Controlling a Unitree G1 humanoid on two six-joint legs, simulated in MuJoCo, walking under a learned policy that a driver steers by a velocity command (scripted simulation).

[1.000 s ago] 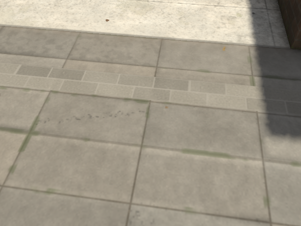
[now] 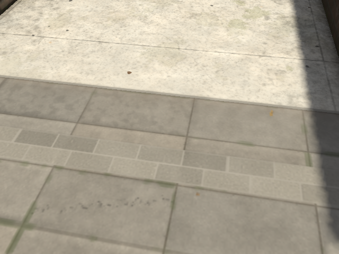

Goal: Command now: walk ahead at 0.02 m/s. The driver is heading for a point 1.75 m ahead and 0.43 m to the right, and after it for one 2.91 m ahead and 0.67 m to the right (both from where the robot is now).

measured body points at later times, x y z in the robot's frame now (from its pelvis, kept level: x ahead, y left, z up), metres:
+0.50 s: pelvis +0.03 -0.02 +0.00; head +0.03 -0.02 +0.45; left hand +0.01 +0.19 -0.16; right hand +0.02 -0.23 -0.16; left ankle +0.06 +0.08 -0.74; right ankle -0.01 -0.11 -0.74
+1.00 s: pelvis +0.04 -0.03 +0.00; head +0.05 -0.03 +0.45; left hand +0.00 +0.18 -0.16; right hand +0.02 -0.23 -0.16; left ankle +0.06 +0.08 -0.74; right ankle -0.01 -0.12 -0.74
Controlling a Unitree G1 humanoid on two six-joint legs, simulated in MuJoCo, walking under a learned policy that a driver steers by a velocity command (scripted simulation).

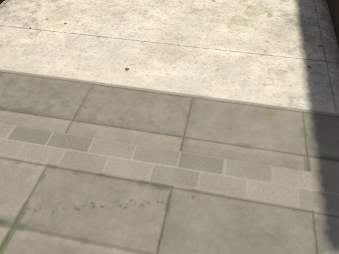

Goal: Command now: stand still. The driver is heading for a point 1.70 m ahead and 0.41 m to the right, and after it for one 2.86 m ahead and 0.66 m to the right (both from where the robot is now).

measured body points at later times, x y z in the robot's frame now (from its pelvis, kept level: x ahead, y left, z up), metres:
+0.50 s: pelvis +0.01 -0.01 +0.00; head +0.01 -0.01 +0.45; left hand -0.04 +0.19 -0.16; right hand -0.03 -0.21 -0.17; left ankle +0.02 +0.11 -0.74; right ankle -0.05 -0.09 -0.74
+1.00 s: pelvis +0.02 -0.01 +0.00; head +0.02 -0.02 +0.45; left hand -0.05 +0.19 -0.16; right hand -0.02 -0.22 -0.17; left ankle +0.02 +0.10 -0.73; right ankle -0.05 -0.09 -0.74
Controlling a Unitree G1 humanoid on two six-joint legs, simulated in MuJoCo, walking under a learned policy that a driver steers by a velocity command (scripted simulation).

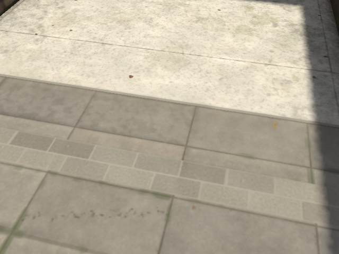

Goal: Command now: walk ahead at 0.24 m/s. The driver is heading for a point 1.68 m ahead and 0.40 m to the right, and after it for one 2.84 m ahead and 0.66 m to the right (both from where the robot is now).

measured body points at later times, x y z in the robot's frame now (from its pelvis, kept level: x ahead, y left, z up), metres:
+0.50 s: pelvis +0.20 +0.07 +0.01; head +0.21 +0.09 +0.46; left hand +0.28 +0.31 -0.14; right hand +0.14 -0.14 -0.14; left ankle +0.15 +0.14 -0.74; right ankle +0.26 -0.06 -0.66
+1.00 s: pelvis +0.49 +0.03 +0.01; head +0.51 +0.03 +0.46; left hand +0.46 +0.28 -0.14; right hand +0.57 -0.21 -0.14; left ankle +0.52 +0.18 -0.66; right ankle +0.49 -0.02 -0.74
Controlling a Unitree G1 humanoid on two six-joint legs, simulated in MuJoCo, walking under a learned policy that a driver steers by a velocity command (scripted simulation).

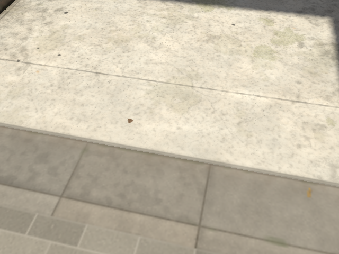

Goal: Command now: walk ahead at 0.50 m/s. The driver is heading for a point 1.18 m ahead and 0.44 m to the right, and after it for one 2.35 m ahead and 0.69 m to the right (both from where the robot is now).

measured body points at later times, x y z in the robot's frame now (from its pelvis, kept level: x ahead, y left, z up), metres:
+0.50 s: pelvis +0.28 +0.06 +0.00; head +0.31 +0.07 +0.45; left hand +0.32 +0.30 -0.16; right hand +0.31 -0.20 -0.14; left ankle +0.31 +0.12 -0.75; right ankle +0.22 -0.07 -0.65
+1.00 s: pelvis +0.53 -0.03 -0.02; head +0.56 -0.05 +0.43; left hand +0.72 +0.18 -0.15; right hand +0.49 -0.28 -0.16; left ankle +0.47 +0.13 -0.64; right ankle +0.56 -0.07 -0.74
